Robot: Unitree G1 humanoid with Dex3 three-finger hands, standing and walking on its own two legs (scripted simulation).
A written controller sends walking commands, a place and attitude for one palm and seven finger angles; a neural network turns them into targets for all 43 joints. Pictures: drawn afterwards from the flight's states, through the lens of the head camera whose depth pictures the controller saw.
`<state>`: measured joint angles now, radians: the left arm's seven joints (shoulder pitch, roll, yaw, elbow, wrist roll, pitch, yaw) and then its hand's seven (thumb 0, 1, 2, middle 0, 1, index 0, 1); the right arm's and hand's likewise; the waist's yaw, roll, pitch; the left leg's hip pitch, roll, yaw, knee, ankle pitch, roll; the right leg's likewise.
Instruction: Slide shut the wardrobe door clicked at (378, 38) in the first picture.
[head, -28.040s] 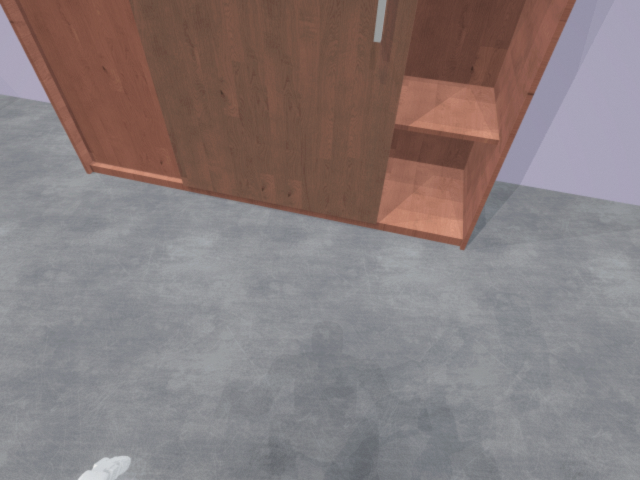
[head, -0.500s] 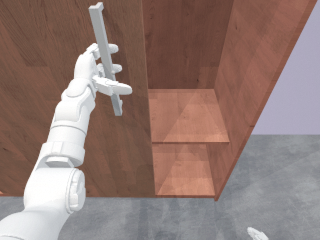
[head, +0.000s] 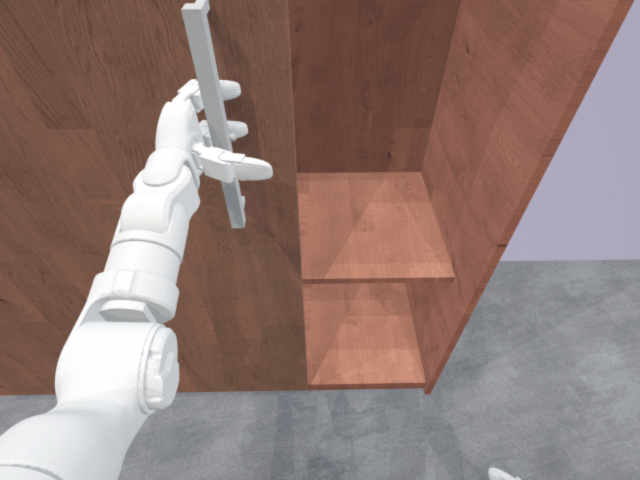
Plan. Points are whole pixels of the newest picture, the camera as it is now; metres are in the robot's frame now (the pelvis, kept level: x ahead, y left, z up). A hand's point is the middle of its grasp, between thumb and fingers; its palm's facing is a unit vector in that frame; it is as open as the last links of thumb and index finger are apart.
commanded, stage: grip the handle and tug to test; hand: left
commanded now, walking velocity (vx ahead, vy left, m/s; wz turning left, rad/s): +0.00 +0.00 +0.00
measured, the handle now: (223, 131) +0.51 +0.13 +0.20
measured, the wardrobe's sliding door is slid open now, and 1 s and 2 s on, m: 0.37 0.37 0.37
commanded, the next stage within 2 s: tug the door sideways, standing still in 1.46 s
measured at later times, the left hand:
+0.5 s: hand (236, 136) +0.46 +0.11 +0.22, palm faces +0.03 -1.00 +0.01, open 9.2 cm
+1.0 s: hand (233, 138) +0.46 +0.11 +0.22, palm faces +0.02 -1.00 +0.02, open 5.3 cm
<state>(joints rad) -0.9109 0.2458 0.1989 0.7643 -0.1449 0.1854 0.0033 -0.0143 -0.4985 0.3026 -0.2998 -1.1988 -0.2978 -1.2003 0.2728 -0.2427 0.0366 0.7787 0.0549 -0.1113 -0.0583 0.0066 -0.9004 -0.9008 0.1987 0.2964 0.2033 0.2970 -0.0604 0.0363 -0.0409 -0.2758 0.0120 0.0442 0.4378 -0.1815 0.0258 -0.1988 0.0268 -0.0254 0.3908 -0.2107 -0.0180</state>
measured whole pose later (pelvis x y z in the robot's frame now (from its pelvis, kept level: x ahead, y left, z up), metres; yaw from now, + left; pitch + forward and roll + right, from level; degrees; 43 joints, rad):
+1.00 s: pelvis +0.00 -0.01 +0.00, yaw +0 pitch +1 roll -1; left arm -0.88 0.26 0.21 0.73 -0.15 0.21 -0.02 0.01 0.75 0.82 -0.40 -1.40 -0.43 -1.40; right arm 0.25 -0.25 0.03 0.76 0.06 -0.11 -0.06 0.01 -0.90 -0.90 0.20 0.30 0.20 0.30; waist -0.05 0.04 -0.04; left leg -0.26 0.03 0.04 0.43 -0.18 0.01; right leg -0.18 0.04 -0.03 0.39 -0.22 -0.03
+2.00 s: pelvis +0.02 -0.01 +0.00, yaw +2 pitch +0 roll -1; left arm -0.83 0.14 0.10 0.51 -0.13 0.36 0.12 0.01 0.77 0.83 -0.35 -1.40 -0.34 -1.40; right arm 0.17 -0.22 0.03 0.77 0.06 -0.07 -0.05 0.01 -0.90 -0.90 0.20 0.30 0.20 0.30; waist 0.01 0.04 -0.04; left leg -0.23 0.00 0.00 0.44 -0.21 0.01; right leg -0.14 0.02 -0.06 0.40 -0.26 -0.03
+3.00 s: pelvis +0.01 -0.05 -0.01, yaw +0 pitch -1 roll -1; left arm -0.83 0.26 0.11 0.52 -0.13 0.01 0.14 -0.01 0.79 0.87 -0.42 -1.40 -0.17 -1.40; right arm 0.20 -0.24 0.01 0.76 0.06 -0.09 -0.07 0.01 -0.90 -0.90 0.20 0.30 0.20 0.30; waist 0.04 0.07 0.12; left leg -0.35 0.09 0.02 0.71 -0.29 -0.01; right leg -0.23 0.09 -0.08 0.54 -0.30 -0.10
